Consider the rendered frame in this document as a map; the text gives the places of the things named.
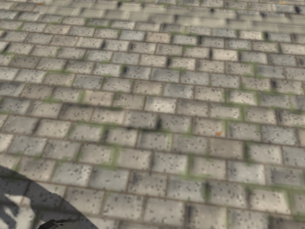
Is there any left robot hand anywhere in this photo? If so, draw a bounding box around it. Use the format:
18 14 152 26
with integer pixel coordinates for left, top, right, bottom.
38 219 79 229

